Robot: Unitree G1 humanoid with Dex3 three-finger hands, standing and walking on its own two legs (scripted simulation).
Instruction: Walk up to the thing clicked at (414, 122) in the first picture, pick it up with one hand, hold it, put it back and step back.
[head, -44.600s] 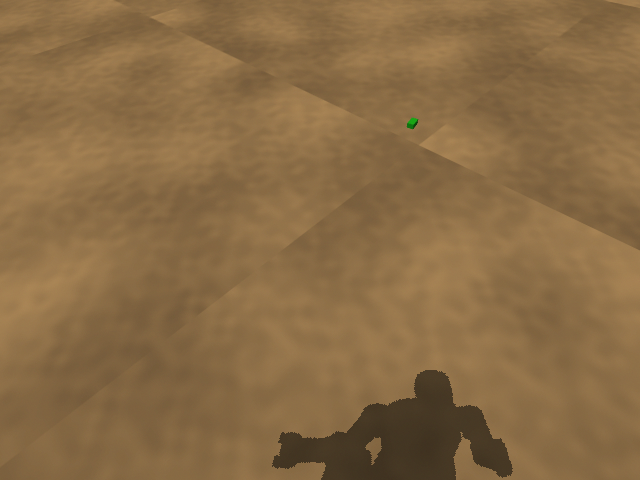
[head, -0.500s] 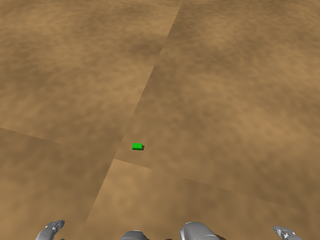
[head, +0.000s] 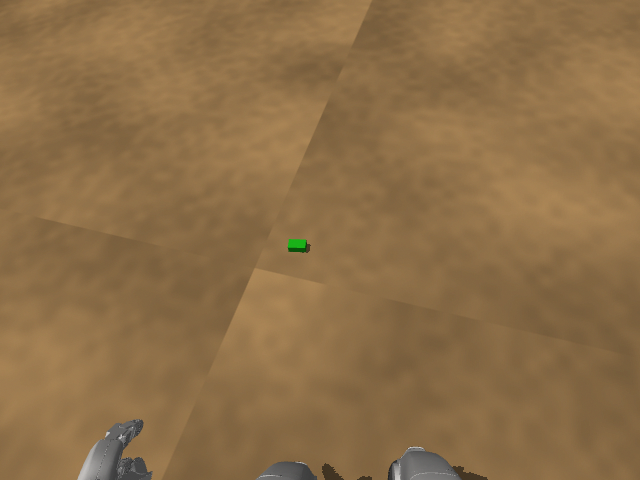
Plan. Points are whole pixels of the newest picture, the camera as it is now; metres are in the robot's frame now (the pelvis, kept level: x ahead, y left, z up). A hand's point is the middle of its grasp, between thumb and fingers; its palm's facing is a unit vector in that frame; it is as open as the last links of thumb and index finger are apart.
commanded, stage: step back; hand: left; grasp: from above
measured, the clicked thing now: (297, 245) +0.89 +0.19 -0.74
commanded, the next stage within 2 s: stand in 1.56 s
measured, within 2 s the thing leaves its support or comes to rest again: neither
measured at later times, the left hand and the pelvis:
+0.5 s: hand out of the picture -0.12 +0.23 -0.13, palm faces -0.05 -0.90 -0.42, open 7.3 cm; pelvis -0.18 -0.04 +0.00, yaw -5 degrees
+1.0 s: hand out of the picture -0.16 +0.24 -0.13, palm faces +0.01 -0.92 -0.40, open 7.3 cm; pelvis -0.22 -0.04 +0.01, yaw +1 degrees
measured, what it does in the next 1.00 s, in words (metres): walks backwards: left foot, then right foot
